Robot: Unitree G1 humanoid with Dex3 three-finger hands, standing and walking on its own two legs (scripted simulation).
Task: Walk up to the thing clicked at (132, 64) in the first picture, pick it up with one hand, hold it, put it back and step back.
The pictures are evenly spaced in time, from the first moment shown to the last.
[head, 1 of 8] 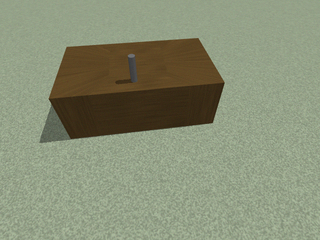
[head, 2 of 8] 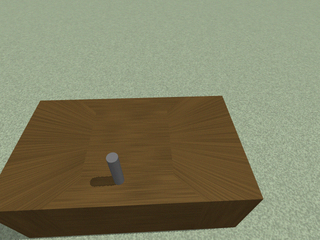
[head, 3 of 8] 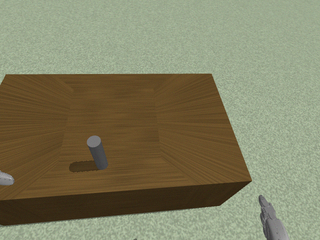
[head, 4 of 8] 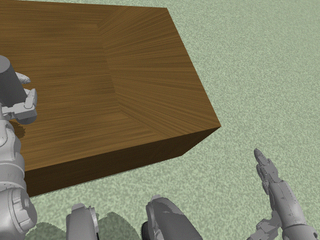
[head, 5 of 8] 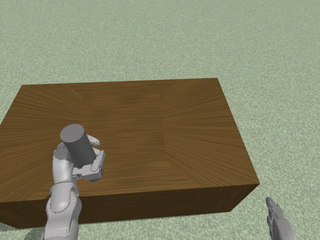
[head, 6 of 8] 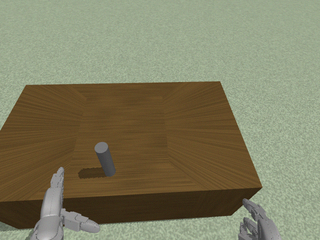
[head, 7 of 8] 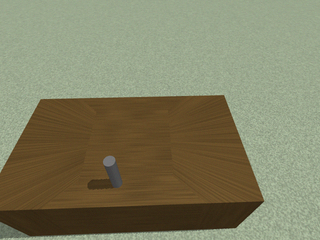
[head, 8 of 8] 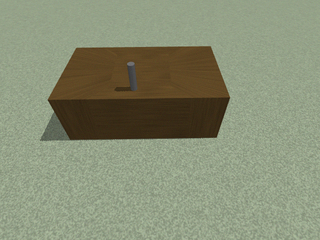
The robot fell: no
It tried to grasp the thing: yes
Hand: left
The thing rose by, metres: 0.28
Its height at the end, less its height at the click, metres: +0.00
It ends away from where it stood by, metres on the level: 0.01
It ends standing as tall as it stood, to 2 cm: yes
